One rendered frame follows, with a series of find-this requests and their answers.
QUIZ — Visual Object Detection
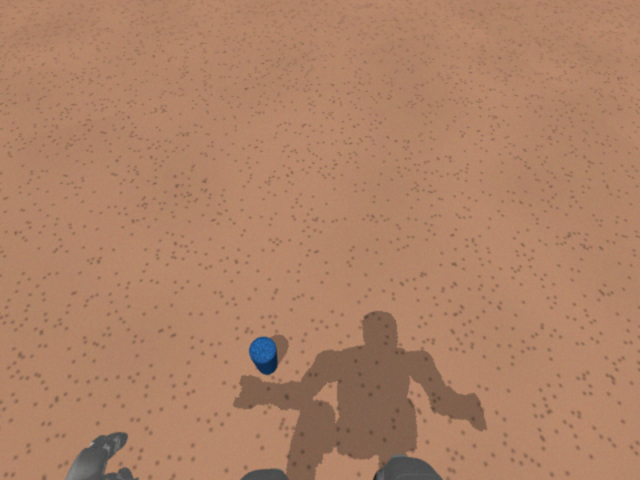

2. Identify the left robot hand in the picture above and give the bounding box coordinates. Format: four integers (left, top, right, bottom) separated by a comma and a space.
65, 432, 139, 480

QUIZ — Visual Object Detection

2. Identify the cup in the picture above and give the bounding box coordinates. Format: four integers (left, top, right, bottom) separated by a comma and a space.
249, 337, 278, 375

